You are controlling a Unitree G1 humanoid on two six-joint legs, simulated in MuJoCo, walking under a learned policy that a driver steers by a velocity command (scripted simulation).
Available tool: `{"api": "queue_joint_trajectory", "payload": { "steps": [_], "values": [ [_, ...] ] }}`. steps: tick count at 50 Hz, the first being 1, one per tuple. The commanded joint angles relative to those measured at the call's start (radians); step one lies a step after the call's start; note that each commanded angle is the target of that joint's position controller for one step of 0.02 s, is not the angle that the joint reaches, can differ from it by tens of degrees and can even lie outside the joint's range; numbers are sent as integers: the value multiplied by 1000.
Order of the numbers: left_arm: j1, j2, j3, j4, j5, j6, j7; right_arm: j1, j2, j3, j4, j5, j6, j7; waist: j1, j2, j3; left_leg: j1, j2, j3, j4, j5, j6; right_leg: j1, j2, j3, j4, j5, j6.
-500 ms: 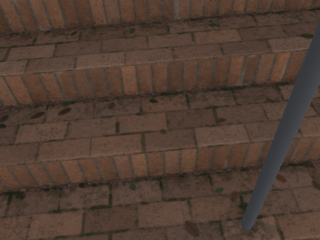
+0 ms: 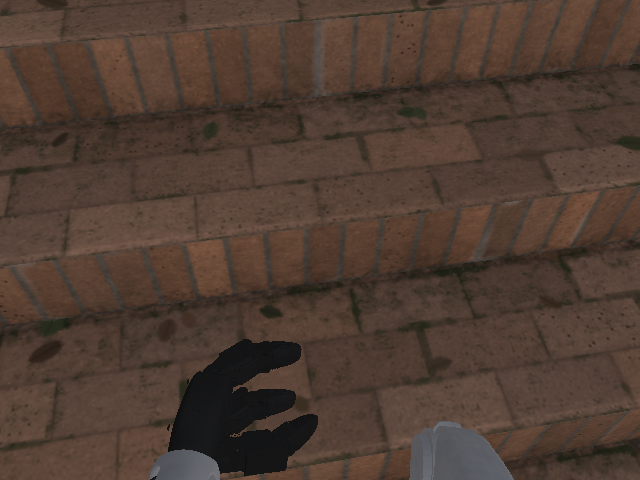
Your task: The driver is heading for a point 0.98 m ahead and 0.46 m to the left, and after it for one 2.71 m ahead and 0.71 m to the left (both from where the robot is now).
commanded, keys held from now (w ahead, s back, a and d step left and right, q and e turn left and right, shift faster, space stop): w+q+shift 0.48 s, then q+shift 0.52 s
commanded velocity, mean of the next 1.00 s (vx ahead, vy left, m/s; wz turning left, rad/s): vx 0.69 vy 0.00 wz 0.81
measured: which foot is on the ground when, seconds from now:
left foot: down 0.00-0.08, up 0.10-0.48, down 0.50-0.96, up 0.98-1.00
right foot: up 0.00-0.02, down 0.04-0.52, up 0.54-0.94, down 0.96-1.00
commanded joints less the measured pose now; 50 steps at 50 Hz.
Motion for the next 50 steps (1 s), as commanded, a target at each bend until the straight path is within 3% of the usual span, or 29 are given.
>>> {"api": "queue_joint_trajectory", "payload": {
  "steps": [1, 2, 3, 4, 5, 7, 8, 11, 14, 17, 20, 21, 22, 24, 25, 26, 27, 28, 29, 30, 31, 32, 35, 38, 42, 46, 48, 49, 50],
  "values": [
    [198, 111, 28, -22, -37, -10, 6, 33, -315, -51, -100, 28, -29, -41, 176, 104, -251, -295, 239, -113, 145, 1756, 152, 1027, 146, -23, -427, -27, 14],
    [364, 190, 69, 18, -32, -2, 7, -46, -417, -92, -141, 16, -34, -29, 281, 217, -373, -87, 279, -149, 401, 1884, 160, 1028, 158, 39, -599, -73, 7],
    [477, 273, 112, 74, 9, -5, 3, -111, -379, -111, -174, -20, -46, -10, 312, 182, -458, -75, 253, -172, 688, 1741, 142, 1121, 106, 164, -682, -99, -16],
    [586, 396, 162, 159, 54, -10, 12, -84, -195, -99, -254, 14, -64, 28, 242, -207, -475, -509, 60, -167, 1140, 908, 80, 1344, -220, 742, -997, -214, -105],
    [531, 397, 188, 159, 44, 2, 10, -118, -200, -112, -290, -49, -84, 53, 212, -279, -536, -637, -26, -263, 1586, 326, 84, 1338, -318, 1141, -1345, -399, -115],
    [352, 230, 158, 254, -1, -10, -8, -337, -72, -96, -447, -98, -56, 54, 84, 36, -132, -928, 72, -201, 1894, 362, 97, 1016, -327, 878, -1314, -525, -87],
    [380, 147, 142, 324, 23, -24, -11, -372, -8, -79, -491, -92, -35, 44, 40, 108, -1, -1019, 95, -197, 1940, 341, 124, 906, -308, 653, -1258, -310, -47],
    [490, 55, 116, 485, 29, -64, -39, -410, -1, -50, -433, -38, 45, 52, -17, 71, 36, -1172, 108, -207, 2010, 216, 140, 927, -265, 285, -1291, -105, 72],
    [449, 123, 118, 519, 22, -88, -35, -528, -5, -52, -477, -16, 81, 12, -16, -129, 99, -1312, 31, -121, 2082, 76, 158, 965, -235, -7, -1466, 79, 96],
    [473, 217, 129, 527, -17, -86, 7, -443, 27, -40, -537, -48, 133, -44, -124, -58, 147, -1334, 62, -64, 1877, -61, 158, 1003, -177, -177, -1525, 205, 123],
    [476, 253, 129, 483, -24, -32, 52, -486, 36, -35, -545, -19, 161, -6, -139, -114, 110, -1032, 31, 134, 1409, -86, 122, 915, -104, -273, -1630, 543, 92],
    [431, 288, 124, 403, -55, -25, 70, -397, -22, -51, -497, -9, 147, 12, -163, -95, 17, -785, -33, 235, 1231, -22, 117, 909, -108, -295, -1523, 1104, 85],
    [434, 394, 158, 348, -85, -19, 84, -250, -73, -73, -438, 7, 149, 22, -201, -152, -147, -603, -74, 258, 1197, 20, 115, 1037, -155, -241, -1407, 1650, 74],
    [294, 514, 210, 241, -92, -7, 61, 97, -201, -118, -378, -35, 131, 14, -320, -255, -362, -342, -98, 160, 1126, -188, 131, 1217, -219, -186, -1010, 1947, 28],
    [324, 467, 211, 232, -93, -13, 25, 131, -223, -128, -362, -29, 111, 23, -299, -232, -384, -270, -148, 82, 876, -204, 146, 1259, -223, -166, -750, 1811, 15],
    [344, 345, 190, 228, -56, -13, 0, -27, -236, -148, -397, -3, 85, 39, -218, -118, -238, -278, -154, -96, 537, -55, 199, 1125, -104, -119, -427, 1050, 82],
    [340, 245, 165, 81, -24, -38, -27, -239, -364, -183, -451, -26, 105, 17, -75, 329, -266, -109, 67, -904, 248, -110, 442, 552, 185, 24, 199, 135, 196],
    [342, 176, 135, 12, 35, -72, -34, -312, -345, -173, -517, -22, 100, 2, -30, 131, -321, -131, 147, -1116, 146, -196, 459, 459, 152, 255, 457, 162, 148],
    [267, 170, 130, -40, 30, -78, -35, -241, -293, -155, -488, -39, 86, -7, -41, 29, -239, -200, 152, -1084, 134, -216, 406, 373, 150, 257, 553, 192, 135],
    [169, 95, 90, -103, 46, -85, -19, -86, -272, -143, -423, -82, 64, -17, -47, -119, -43, -315, 168, -995, 204, 2, 336, 240, 102, 269, 522, 149, 104],
    [128, 37, 63, -141, 68, -73, 1, -56, -260, -138, -392, -86, 39, -22, -20, -157, 14, -393, 132, -880, 267, 181, 298, 200, 95, 281, 553, 98, 88],
    [165, 49, 54, -146, 85, -42, 19, -82, -269, -137, -392, -88, 34, -16, 17, -147, 16, -416, 73, -732, 267, 308, 254, 158, 109, 253, 586, 57, 88],
    [137, 168, 71, -170, 71, 18, 37, -107, -259, -115, -432, -53, 11, 8, 31, -125, 28, -392, 23, -480, 255, 577, 144, 126, 72, 177, 344, -16, 113],
    [-57, 55, 40, -257, 70, 27, 59, 4, -300, -122, -396, -61, -25, 11, -19, -41, 40, -262, 62, -524, 229, 655, 163, -105, 87, 134, 522, -171, 99],
    [-199, 35, 28, -369, 22, 41, 57, -70, -340, -150, -436, -55, 43, -24, -26, -8, 8, -345, 85, -519, 33, 924, 152, 274, 80, 65, -24, -77, 127],
    [186, 106, 85, -209, 4, 75, 59, -317, -395, -203, -570, -26, 65, -26, 140, 183, -352, -253, 99, -428, 344, 1737, 32, 874, 145, 118, -363, 26, 37],
    [331, 217, 141, -123, 16, 48, 50, -401, -364, -215, -619, 4, 48, 8, 206, 25, -354, -249, 4, -391, 722, 1334, -26, 1049, 78, 256, -793, 9, 9],
    [320, 255, 157, -82, 18, 55, 35, -426, -232, -189, -646, -28, 40, 28, 164, -260, -315, -538, -186, -281, 1137, -48, -73, 1125, -169, 570, -949, 321, -127],
    [195, 246, 156, -122, 35, 74, 44, -272, -211, -176, -681, -63, 51, 35, 24, -363, -333, -638, -157, -256, 1512, -191, -126, 986, -357, 934, -1150, 495, -236]
  ]
}}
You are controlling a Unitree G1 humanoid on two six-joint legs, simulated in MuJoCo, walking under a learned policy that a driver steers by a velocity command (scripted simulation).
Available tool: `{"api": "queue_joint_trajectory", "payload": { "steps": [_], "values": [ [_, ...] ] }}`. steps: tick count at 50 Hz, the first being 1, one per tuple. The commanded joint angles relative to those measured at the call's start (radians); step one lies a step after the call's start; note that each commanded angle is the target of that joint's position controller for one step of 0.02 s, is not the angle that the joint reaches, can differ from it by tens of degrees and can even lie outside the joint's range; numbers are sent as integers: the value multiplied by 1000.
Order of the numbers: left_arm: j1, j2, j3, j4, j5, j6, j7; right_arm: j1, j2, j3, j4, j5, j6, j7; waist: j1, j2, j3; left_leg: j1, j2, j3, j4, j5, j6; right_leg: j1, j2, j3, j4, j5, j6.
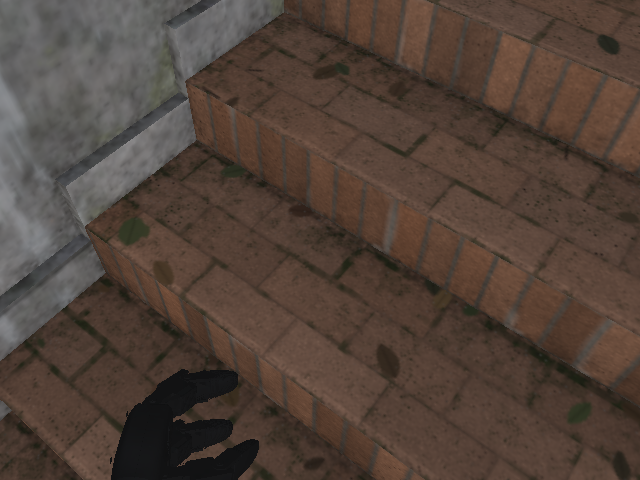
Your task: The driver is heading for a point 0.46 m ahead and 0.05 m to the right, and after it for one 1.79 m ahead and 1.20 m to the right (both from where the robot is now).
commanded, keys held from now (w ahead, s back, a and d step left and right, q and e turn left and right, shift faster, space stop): shift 0.04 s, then w+shift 0.30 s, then w+e+shift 0.42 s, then e+shift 0.24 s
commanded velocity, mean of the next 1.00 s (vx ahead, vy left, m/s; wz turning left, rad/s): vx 0.66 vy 0.00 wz -0.20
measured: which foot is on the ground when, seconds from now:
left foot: up 0.00-0.52, down 0.54-1.00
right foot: down 0.00-0.56, up 0.58-1.00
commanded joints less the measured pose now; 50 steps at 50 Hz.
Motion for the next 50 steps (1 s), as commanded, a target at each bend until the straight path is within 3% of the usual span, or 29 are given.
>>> {"api": "queue_joint_trajectory", "payload": {
  "steps": [1, 2, 3, 6, 9, 11, 13, 14, 15, 17, 19, 21, 23, 25, 26, 27, 28, 29, 30, 32, 34, 37, 39, 40, 42, 45, 47, 48, 50],
  "values": [
    [-20, 109, 70, -58, -3, -1, 15, -61, 2, 8, -200, -61, -6, 28, 14, -269, -352, -334, 47, 97, 852, -264, -89, 454, -384, 823, -652, 167, -334],
    [-82, 44, 54, -29, -12, -7, 7, -71, 20, 20, -212, -53, 27, 13, -42, -157, -166, -377, 81, 107, 840, -200, -67, 262, -343, 693, -603, -138, -269],
    [-49, 30, 51, 2, 6, -17, -3, -59, 24, 32, -209, -61, 43, 4, -54, -59, -118, -388, 112, 122, 821, -137, -43, 199, -290, 589, -588, -475, -201],
    [112, 151, 86, 107, 36, -54, -15, -106, 35, 61, -244, -49, 59, 9, -22, -31, -60, -444, 135, 160, 775, -42, -28, 153, -269, 444, -593, -620, -138],
    [267, 206, 100, 177, 20, -86, -40, -212, 59, 82, -266, -36, 43, 7, 53, -76, -63, -562, 128, 126, 692, 1, -22, 304, -271, 426, -639, -589, -119],
    [305, 274, 125, 188, 28, -102, -34, -322, 4, 68, -299, -46, 18, 20, 111, -111, -70, -628, 129, 105, 617, 5, -17, 454, -301, 463, -748, -528, -145],
    [335, 299, 133, 203, 24, -106, -36, -338, -6, 59, -292, -28, 20, 31, 119, -144, -64, -635, 126, 101, 532, 40, -27, 516, -314, 448, -783, -491, -159],
    [342, 311, 139, 198, 17, -106, -26, -359, -18, 56, -295, -44, 21, 44, 118, -138, -59, -651, 136, 80, 467, 64, -28, 571, -324, 448, -791, -477, -158],
    [379, 273, 130, 208, 22, -101, -22, -411, -11, 56, -304, -48, 17, 50, 140, -143, -37, -717, 130, 76, 525, 26, -37, 626, -341, 468, -770, -429, -169],
    [415, 308, 141, 218, 38, -93, -15, -498, -6, 67, -350, -40, 2, 57, 156, -187, -12, -856, 181, 61, 508, -83, -52, 765, -367, 497, -850, -430, -178],
    [408, 282, 140, 237, 27, -104, -23, -546, -41, 64, -358, -24, -7, 86, 143, -195, 12, -842, 278, 120, 416, -12, -57, 754, -358, 485, -908, -338, -179],
    [414, 278, 146, 240, 22, -116, -8, -519, -8, 76, -318, -19, -32, 98, 145, -164, 8, -736, 323, 152, 247, 98, -47, 707, -336, 409, -902, -235, -162],
    [396, 304, 153, 227, 14, -104, -18, -487, 64, 108, -290, 4, -53, 133, 151, -144, -32, -282, 271, 284, -161, -36, -57, 492, -197, 203, -973, -159, -107],
    [450, 299, 160, 225, 33, -62, -34, -448, 39, 86, -237, 2, -51, 128, 193, -167, -12, -158, 158, 405, -289, -141, -48, 531, -180, 196, -960, -123, -148],
    [459, 301, 157, 234, 27, -72, -36, -331, 91, 96, -218, 26, -66, 119, 116, -165, -40, 22, 164, 346, -401, -111, -58, 527, -196, 219, -906, 7, -140],
    [374, 330, 169, 222, 9, -78, -45, -180, 43, 78, -173, 26, -80, 95, 6, -95, -97, 166, 194, 286, -495, 113, -57, 549, -153, 158, -718, 295, -109],
    [376, 343, 179, 214, -3, -74, -45, -64, 1, 63, -121, -6, -87, 73, -55, -14, -226, 384, 257, 248, -454, 127, -98, 451, -113, 144, -489, 227, -89],
    [420, 213, 143, 132, -57, -74, -61, 132, -163, 32, -99, -36, -91, 45, -96, 392, -467, 828, 529, -130, -434, -131, -83, 35, -6, 89, -137, -88, -48],
    [387, 236, 137, 135, -69, -80, -59, 163, -147, 21, -116, -41, -96, 31, -120, 315, -481, 674, 576, -347, -590, -417, -84, 34, -16, 179, 18, -12, -74],
    [321, 183, 116, 163, -44, -84, -58, -32, -64, 44, -121, -88, -112, 10, -30, 99, -282, 390, 569, -224, -629, -402, -75, 26, -81, 162, 171, 152, -57],
    [247, 214, 131, 174, -22, -74, -60, -109, 16, 66, -90, -64, -127, -10, 20, 93, -183, 238, 452, 71, -623, 73, -126, 59, -103, 120, 188, 156, -13],
    [201, 181, 113, 153, -5, -46, -52, -63, 31, 65, -35, -43, -144, 1, 69, 77, -200, 260, 472, 174, -612, 275, -77, -25, -128, 82, 387, 226, -18],
    [140, 183, 113, 132, 21, -21, -59, -40, 46, 80, -5, -63, -154, -2, 82, 114, -189, 234, 516, 212, -600, 431, 5, -83, -100, 52, 629, 236, -24],
    [118, 146, 107, 106, 10, -8, -55, 21, 38, 88, 24, -94, -151, -12, 90, 173, -200, 303, 560, 189, -567, 456, 82, -211, -72, 53, 932, 133, -45],
    [15, 157, 106, 80, 8, 13, -37, 97, 87, 104, 61, -75, -156, -12, 66, 80, -62, 341, 568, 258, -603, 451, 97, -473, -50, 115, 1077, -25, -64],
    [-189, 120, 85, -49, 6, 59, -28, 172, 24, 100, 86, -78, -130, -34, 59, -25, 86, 328, 582, 352, -692, 275, 83, -628, -16, 85, 1143, -142, -72],
    [-324, 116, 65, -144, 23, 75, -22, 183, 42, 114, 113, -70, -100, -44, 73, -47, 148, 293, 558, 455, -748, 441, 54, -638, -20, 6, 1057, -206, -72],
    [-327, 118, 53, -169, 11, 80, -26, 157, 22, 112, 99, -70, -86, -53, 85, -60, 170, 253, 491, 511, -772, 513, 20, -582, -17, -81, 881, -229, -59],
    [-157, 126, 30, -143, -26, 85, -67, 42, -71, 102, 35, -16, -56, -79, 178, -32, -6, 38, 370, 625, -703, 1086, -13, 75, 44, -226, 249, -159, -88]
  ]
}}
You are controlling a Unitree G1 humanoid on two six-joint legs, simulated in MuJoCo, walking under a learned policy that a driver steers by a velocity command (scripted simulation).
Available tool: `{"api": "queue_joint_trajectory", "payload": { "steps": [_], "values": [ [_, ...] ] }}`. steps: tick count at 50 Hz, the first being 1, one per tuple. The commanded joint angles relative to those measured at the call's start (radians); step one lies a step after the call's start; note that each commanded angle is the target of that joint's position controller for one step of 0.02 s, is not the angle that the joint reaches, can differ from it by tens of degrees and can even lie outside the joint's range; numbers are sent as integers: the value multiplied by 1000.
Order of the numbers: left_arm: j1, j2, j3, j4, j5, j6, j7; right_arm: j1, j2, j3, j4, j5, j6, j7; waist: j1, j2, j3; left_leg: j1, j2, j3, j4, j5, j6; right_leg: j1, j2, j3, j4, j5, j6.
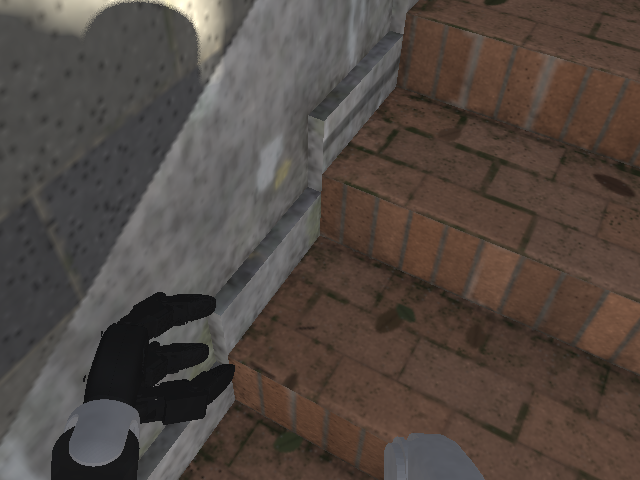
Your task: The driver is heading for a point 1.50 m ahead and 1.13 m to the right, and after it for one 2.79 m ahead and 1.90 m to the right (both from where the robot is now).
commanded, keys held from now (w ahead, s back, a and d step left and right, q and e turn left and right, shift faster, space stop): e+shift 0.74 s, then shift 0.26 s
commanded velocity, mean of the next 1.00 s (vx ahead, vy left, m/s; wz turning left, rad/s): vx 0.09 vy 0.00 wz -0.87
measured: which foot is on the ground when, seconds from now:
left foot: down 0.00-0.08, up 0.10-0.44, down 0.46-0.82, up 0.84-1.00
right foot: up 0.00-0.06, down 0.08-0.44, up 0.46-0.80, down 0.82-1.00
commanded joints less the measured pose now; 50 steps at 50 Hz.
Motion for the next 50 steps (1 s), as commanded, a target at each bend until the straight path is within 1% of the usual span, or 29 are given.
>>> {"api": "queue_joint_trajectory", "payload": {
  "steps": [1, 3, 4, 5, 6, 9, 10, 14, 18, 20, 21, 22, 23, 24, 25, 26, 27, 28, 30, 33, 34, 38, 40, 41, 42, 43, 45, 48, 50],
  "values": [
    [105, 85, -6, -75, -18, 2, -22, -153, -304, -53, -199, 83, 26, -46, 158, 21, -93, -371, 162, -39, 135, 1532, 77, 768, 90, -146, -701, 96, 10],
    [476, 144, 40, 14, -18, 7, -3, -214, -390, -92, -242, 103, 55, -7, 242, 336, -287, -189, 249, -123, 547, 1967, 98, 949, 140, -4, -728, -76, -60],
    [483, 176, 66, 33, -11, -16, -14, -244, -307, -88, -273, 118, 41, 28, 252, 186, -266, -405, 156, -182, 973, 1346, 96, 1059, 120, 245, -967, -1, -174],
    [369, 260, 92, 43, -41, -18, 5, -320, -168, -60, -360, 92, 48, 68, 177, -242, -167, -870, -182, -191, 1495, 126, 22, 1064, -32, 735, -1284, 497, -310],
    [290, 332, 110, -6, -17, -10, 10, -243, -81, -38, -416, 35, 31, 69, 61, -161, -207, -923, -169, -384, 1692, 33, 4, 977, -142, 953, -1445, 676, -315],
    [280, 197, 87, 56, -3, -23, 48, -231, -22, -12, -431, -5, 67, 25, -25, 71, 19, -988, -101, -454, 1625, 110, -4, 679, -75, 753, -1358, 578, -158],
    [307, 178, 84, 83, 10, -43, 55, -253, 7, 0, -437, -9, 83, -1, -45, 72, 56, -1013, -121, -444, 1720, 89, -12, 610, -57, 726, -1391, 602, -179],
    [368, 233, 91, 170, 9, -106, 48, -387, -75, -9, -496, -10, 91, -65, -16, 106, -79, -968, -90, -423, 1510, 59, -18, 709, 47, 574, -1456, 770, -121],
    [443, 205, 97, 190, -31, -89, 44, -438, -90, -7, -460, 45, 89, -40, 79, 32, -165, -669, -138, -327, 752, 147, -29, 909, 131, 414, -1460, 1157, 74],
    [247, 210, 103, 168, -39, -108, 18, -222, -82, -17, -380, 37, 138, -37, -77, -144, -314, -380, -92, -418, 655, 153, 17, 883, 129, 421, -1301, 1294, 110],
    [138, 208, 110, 124, -37, -114, 21, -115, -120, -27, -352, 20, 139, -42, -157, -176, -233, -159, -119, -371, 440, 186, 21, 688, 196, 405, -1263, 1225, 187],
    [130, 182, 110, 142, -59, -126, 6, -49, -114, -37, -321, 31, 142, -56, -236, -37, -165, -32, -74, -320, 91, 479, 38, 589, 314, 347, -1022, 770, 237],
    [286, 117, 105, 167, -61, -106, -11, -238, -95, -36, -309, 60, 103, -66, -62, 145, -124, -81, 161, -496, 101, 754, 81, 541, 291, 296, -562, -37, 194],
    [307, 76, 79, 143, -2, -72, 4, -253, -99, -21, -332, 51, 63, -60, 1, 0, -166, -111, 378, -673, 280, 1076, 143, 462, 199, 235, -269, -122, 175],
    [457, 151, 100, 130, 27, -50, 5, -257, -86, -27, -313, 51, 36, -53, 79, -43, -223, -98, 475, -782, 286, 1251, 276, 478, 141, 283, -146, -97, 206],
    [523, 173, 95, 119, 40, -22, -6, -396, -139, -55, -329, 58, 27, -58, 163, 62, -166, -257, 519, -910, 158, 661, 337, 436, 87, 269, -93, 12, 193],
    [476, 184, 94, 121, 52, -3, -18, -476, -115, -51, -352, 55, 28, -57, 158, 68, -115, -342, 417, -829, 73, 110, 292, 415, 51, 275, -141, 100, 190],
    [431, 204, 99, 120, 39, -2, -28, -511, -114, -48, -359, 59, 45, -44, 146, 57, -81, -378, 342, -724, 67, -20, 227, 423, 59, 253, -222, 125, 187],
    [375, 170, 91, 106, 1, 6, -37, -456, -175, -66, -328, 65, 62, -47, 100, 93, 33, -503, 299, -566, 100, -18, 155, 486, 35, 268, -484, 198, 194],
    [247, 81, 46, 62, -29, -1, -53, -366, -231, -83, -270, 61, 80, -19, 19, 184, 20, -426, 239, -334, 97, 97, 116, 578, -5, 92, -891, 145, 143],
    [254, 91, 55, 48, -44, 5, -45, -403, -223, -79, -308, 48, 95, -19, 32, 310, 4, -448, 216, -316, 84, 86, 125, 679, 0, 83, -930, 163, 133],
    [285, 149, 75, -6, -45, 23, -9, -403, -262, -104, -318, 52, 95, 20, 48, 388, -7, -497, 273, -236, 90, -70, 95, 843, -26, 39, -1154, 60, 130],
    [362, 148, 82, 51, -32, -6, -20, -372, -219, -97, -302, 40, 106, 32, 56, 263, -55, -439, 218, -161, 233, 30, 82, 946, 16, 20, -1360, 162, 132],
    [392, 144, 75, 77, -27, -33, -36, -311, -200, -96, -280, 42, 122, 37, 51, 122, -49, -436, 178, -103, 443, 128, 69, 999, 23, 95, -1549, 239, 133],
    [362, 162, 72, 68, -16, -49, -46, -278, -163, -96, -294, 34, 129, 52, 44, -63, -105, -676, 147, -106, 717, -108, 36, 1160, -85, 290, -1495, 479, 112],
    [393, 332, 117, 31, 9, -42, -30, -380, -96, -67, -405, 70, 115, 40, 95, -434, -216, -829, 42, -146, 867, -208, -40, 1196, -326, 618, -1554, 859, -31],
    [325, 227, 91, 3, 5, -27, -4, -397, -104, -70, -362, 76, 98, 45, 83, -281, -252, -756, 62, -294, 1207, -130, -73, 1127, -307, 497, -1509, 1045, -135],
    [243, 124, 53, -7, 11, -15, 31, -410, -88, -53, -342, 55, 98, 26, 38, -196, -92, -710, 42, -312, 1244, -33, -50, 941, -209, 330, -1545, 868, -95],
    [286, 106, 40, 12, 11, -29, 30, -411, -87, -44, -339, 49, 108, 28, 46, -129, -95, -681, 7, -311, 1101, -68, -15, 961, -210, 312, -1560, 819, -89]
  ]
}}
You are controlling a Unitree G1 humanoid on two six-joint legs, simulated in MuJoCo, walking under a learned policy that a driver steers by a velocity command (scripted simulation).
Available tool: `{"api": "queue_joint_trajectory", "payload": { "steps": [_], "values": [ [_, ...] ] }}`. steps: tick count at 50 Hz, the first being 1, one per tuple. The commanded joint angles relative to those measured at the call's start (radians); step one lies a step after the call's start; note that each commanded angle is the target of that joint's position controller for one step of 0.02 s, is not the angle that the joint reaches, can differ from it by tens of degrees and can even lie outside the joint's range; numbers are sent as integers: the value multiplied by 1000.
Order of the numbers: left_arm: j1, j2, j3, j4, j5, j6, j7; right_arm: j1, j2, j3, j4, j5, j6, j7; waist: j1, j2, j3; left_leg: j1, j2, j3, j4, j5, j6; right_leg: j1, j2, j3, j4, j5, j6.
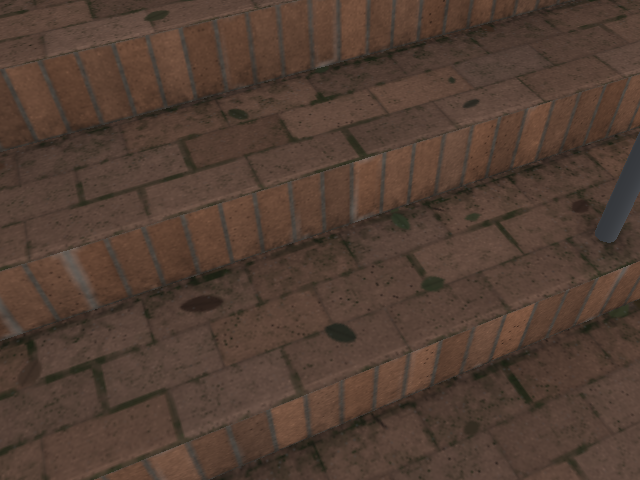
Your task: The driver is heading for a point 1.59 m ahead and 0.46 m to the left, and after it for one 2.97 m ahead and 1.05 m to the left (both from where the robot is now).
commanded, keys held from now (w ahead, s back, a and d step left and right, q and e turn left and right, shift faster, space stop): shift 0.70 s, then w+shift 0.30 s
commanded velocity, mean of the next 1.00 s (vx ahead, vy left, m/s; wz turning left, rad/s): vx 0.13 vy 0.00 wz -0.08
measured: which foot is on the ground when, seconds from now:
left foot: up 0.00-0.12, down 0.14-1.00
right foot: down 0.00-0.74, up 0.76-1.00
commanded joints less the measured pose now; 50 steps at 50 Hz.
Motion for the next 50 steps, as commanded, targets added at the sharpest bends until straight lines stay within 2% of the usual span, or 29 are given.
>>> {"api": "queue_joint_trajectory", "payload": {
  "steps": [1, 3, 4, 5, 6, 7, 8, 9, 11, 12, 14, 16, 20, 22, 24, 28, 31, 35, 36, 38, 39, 40, 41, 43, 45, 46, 47, 48, 50],
  "values": [
    [-34, 111, 22, -60, -2, -37, 16, -68, -12, 18, -97, -3, -18, 2, 2, -190, -58, 43, -19, -54, -211, -54, 49, 76, -195, 118, -194, 588, -176],
    [-3, 114, 23, -37, -6, -45, 22, -44, -1, 25, -71, 10, -25, 2, 15, -226, -47, 155, -67, -49, -549, -176, 85, 87, -178, 111, -195, 555, -165],
    [34, 109, 23, -25, -5, -45, 26, -1, -4, 23, -46, 12, -25, -2, 23, -247, -67, 202, -73, -59, -676, -126, 100, 125, -194, 156, -191, 536, -168],
    [38, 99, 20, -18, -18, -48, 24, 79, 7, 23, -5, 7, -27, -6, -8, -227, -85, 305, -75, -49, -872, 62, 111, 123, -187, 173, -167, 482, -152],
    [35, 77, 14, -13, -39, -55, 9, 118, 22, 31, 33, -14, -35, -13, -18, -150, -83, 408, -81, -23, -1028, 294, 109, 86, -156, 158, -122, 410, -113],
    [79, 20, 9, -4, -45, -65, -15, 78, -23, 36, 22, -43, -60, -15, 30, 70, -95, 515, 80, -226, -1081, 507, 120, -32, -76, 114, 15, 111, -27],
    [128, -9, 2, -6, -34, -61, -27, -5, -44, 41, -14, -28, -67, -8, 75, 201, -92, 460, 225, -306, -1027, 900, 190, -64, -19, 34, 31, -125, 25],
    [113, 43, 15, 23, -22, -44, -24, -83, 14, 56, -44, -19, -69, -2, 70, 201, -102, 363, 240, -287, -977, 932, 260, 34, -55, 16, 48, -131, 34],
    [36, 43, 8, 53, -27, -40, -20, -96, 47, 72, -26, -19, -77, 0, 56, 143, -36, 287, 123, -213, -1005, 631, 195, 107, -67, 37, -113, 83, 19],
    [-11, 54, 8, 48, -21, -43, -22, -54, 32, 69, -11, -10, -81, -1, 27, 109, -20, 320, 89, -199, -987, 634, 164, 88, -69, 48, -125, 158, 8],
    [55, 47, 6, 92, -21, -58, -28, 11, 6, 62, 26, -1, -83, -8, 20, 42, -47, 417, 58, -146, -951, 679, 151, 62, -76, 47, -147, 217, -6],
    [87, 34, -2, 120, -17, -68, -12, 28, 2, 55, 49, 11, -80, -18, 13, 17, -64, 463, 56, -136, -928, 690, 149, 51, -82, 44, -163, 245, -15],
    [115, 24, -6, 158, -17, -67, 5, 41, 17, 58, 89, 3, -79, -22, 11, -28, -52, 437, 46, -132, -945, 575, 152, 69, -85, 46, -190, 245, -18],
    [129, 22, -7, 175, -17, -66, 8, 49, 16, 57, 115, 0, -78, -20, 14, -40, -34, 420, 40, -131, -959, 524, 151, 76, -88, 47, -205, 241, -20],
    [138, 20, -6, 189, -28, -52, 9, 49, 15, 56, 143, 12, -79, -10, 25, -54, -26, 396, 37, -132, -995, 436, 151, 98, -92, 57, -229, 217, -24],
    [160, 27, -2, 224, -23, -54, 11, 65, 8, 54, 198, 8, -81, -7, 28, -53, -3, 394, 29, -129, -1020, 397, 148, 114, -100, 58, -256, 232, -33],
    [181, 43, 4, 263, -31, -70, 17, 80, -1, 53, 223, -14, -67, 4, 20, -44, 24, 390, 16, -126, -1058, 318, 150, 122, -104, 61, -257, 236, -48],
    [180, 39, 4, 296, -24, -84, 14, 103, 10, 57, 259, -4, -61, 1, 17, -46, 37, 399, 14, -119, -1056, 289, 144, 114, -105, 60, -273, 226, -50],
    [193, 58, 13, 311, -22, -82, 12, 117, -18, 44, 260, 2, -56, 0, 9, -30, 12, 426, -2, -121, -1051, 144, 162, 90, -79, 39, -243, 96, -61],
    [141, 107, 38, 295, -22, -65, 2, 200, -110, 10, 261, -1, -43, 1, -36, 55, 63, 447, 66, -278, -1116, -362, 248, -142, -4, -23, -84, -290, -84],
    [45, 80, 34, 252, -21, -60, -5, 222, -135, -3, 254, 1, -41, 0, -67, 122, 135, 449, 169, -413, -1186, -498, 301, -292, 9, -86, 64, -211, -76],
    [-63, 67, 33, 206, -8, -60, -13, 239, -141, -15, 252, 3, -48, -2, -102, 161, 182, 419, 294, -564, -1264, -553, 373, -418, -45, -99, 296, -130, -58],
    [-120, 66, 35, 175, 7, -64, -19, 204, -133, -21, 239, -1, -66, -5, -88, 109, 206, 412, 328, -622, -1278, -486, 411, -553, -88, -54, 522, -120, -35],
    [-45, 63, 43, 179, 12, -80, -37, 101, -112, -30, 217, -12, -109, -7, -3, 44, 86, 444, 282, -533, -1219, -319, 383, -607, -109, 27, 816, -73, -15],
    [23, 71, 51, 174, 11, -93, -59, 137, -85, -25, 240, -16, -146, -5, 31, 22, 13, 457, 235, -426, -1232, -246, 336, -610, -106, 54, 932, -38, -33],
    [18, 56, 45, 173, 12, -95, -70, 199, -82, -28, 250, -24, -156, -4, 19, 7, 5, 499, 235, -404, -1230, -217, 325, -645, -99, 42, 985, -29, -44],
    [15, 32, 34, 162, 29, -102, -78, 250, -108, -40, 267, -33, -169, -22, 6, -17, 7, 553, 241, -384, -1226, -204, 318, -694, -118, 46, 966, -34, -56],
    [-53, 28, 29, 125, 22, -104, -81, 273, -127, -43, 271, -52, -175, -27, -12, -32, 62, 599, 246, -374, -1256, -225, 303, -784, -136, 23, 924, -44, -52],
    [-158, 31, 27, 79, 14, -96, -69, 279, -112, -35, 265, -62, -179, -26, -40, 23, 136, 635, 260, -353, -1283, -182, 310, -925, -168, 11, 976, -115, -40]
  ]
}}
